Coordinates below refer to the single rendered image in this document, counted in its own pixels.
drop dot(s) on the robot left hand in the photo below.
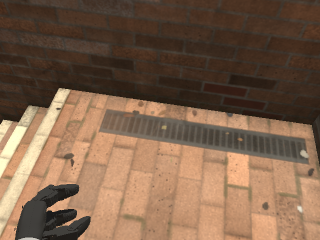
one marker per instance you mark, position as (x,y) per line
(36,222)

